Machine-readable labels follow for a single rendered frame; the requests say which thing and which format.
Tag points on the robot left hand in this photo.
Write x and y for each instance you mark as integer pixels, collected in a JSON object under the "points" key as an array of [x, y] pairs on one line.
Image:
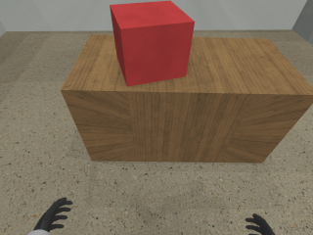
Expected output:
{"points": [[46, 220]]}

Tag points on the carton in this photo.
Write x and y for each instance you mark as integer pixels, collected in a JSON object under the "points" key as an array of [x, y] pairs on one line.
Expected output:
{"points": [[152, 41]]}

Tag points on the pedestal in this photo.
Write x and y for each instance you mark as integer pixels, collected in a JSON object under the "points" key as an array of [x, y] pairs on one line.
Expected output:
{"points": [[239, 99]]}

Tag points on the robot right hand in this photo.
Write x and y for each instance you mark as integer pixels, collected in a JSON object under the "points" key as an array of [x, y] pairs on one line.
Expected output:
{"points": [[264, 228]]}

